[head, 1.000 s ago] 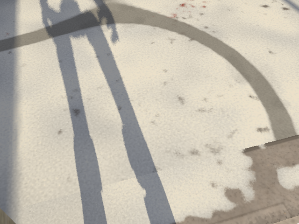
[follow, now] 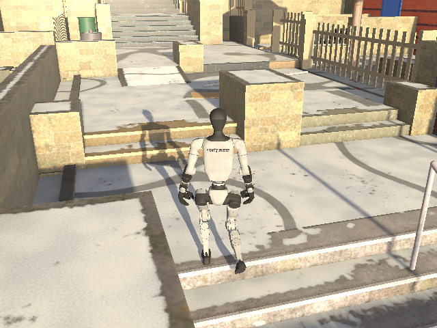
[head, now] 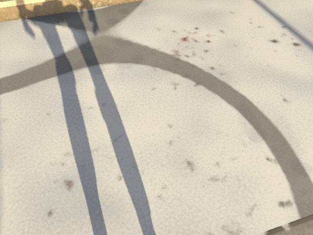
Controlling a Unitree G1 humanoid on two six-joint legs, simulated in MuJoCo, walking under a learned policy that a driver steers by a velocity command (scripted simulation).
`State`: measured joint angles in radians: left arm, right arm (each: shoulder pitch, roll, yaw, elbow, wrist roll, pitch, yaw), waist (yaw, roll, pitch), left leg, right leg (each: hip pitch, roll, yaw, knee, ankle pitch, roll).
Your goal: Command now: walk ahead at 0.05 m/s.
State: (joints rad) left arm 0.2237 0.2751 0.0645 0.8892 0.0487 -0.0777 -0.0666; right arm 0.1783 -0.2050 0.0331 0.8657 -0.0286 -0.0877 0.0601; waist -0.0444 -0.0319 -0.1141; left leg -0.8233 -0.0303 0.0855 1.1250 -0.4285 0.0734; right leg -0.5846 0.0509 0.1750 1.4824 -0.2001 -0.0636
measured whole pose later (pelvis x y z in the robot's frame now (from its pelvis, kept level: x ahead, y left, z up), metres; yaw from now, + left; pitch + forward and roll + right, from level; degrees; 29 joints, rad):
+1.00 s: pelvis +0.29 +0.00 +0.09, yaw +1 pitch +3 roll -1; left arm 0.02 0.18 0.06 0.80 0.05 -0.07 -0.05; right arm 0.49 -0.16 -0.01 0.93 -0.05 -0.11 0.05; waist -0.09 0.01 -0.05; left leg 0.13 0.00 0.02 0.15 -0.33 0.03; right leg -0.58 -0.03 -0.05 0.81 -0.26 -0.05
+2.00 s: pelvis +0.72 +0.07 +0.09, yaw +32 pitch +4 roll -2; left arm 0.09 0.28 0.06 0.75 0.00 -0.06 0.03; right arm 0.24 -0.27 -0.08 0.65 0.01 -0.01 -0.03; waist -0.04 -0.01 -0.02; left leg -0.35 -0.14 -0.16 0.45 -0.15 0.10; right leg -0.58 -0.03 0.12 0.73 -0.18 0.07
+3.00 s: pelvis +1.04 +0.41 +0.09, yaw +46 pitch +2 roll +2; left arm 0.14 0.28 0.05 0.75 -0.01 -0.06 -0.03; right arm 0.30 -0.25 -0.06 0.79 -0.01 -0.09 -0.01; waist -0.05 -0.05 0.02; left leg 0.02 -0.06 0.16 0.24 -0.29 0.04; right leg -0.72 -0.09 0.04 0.72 0.11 0.00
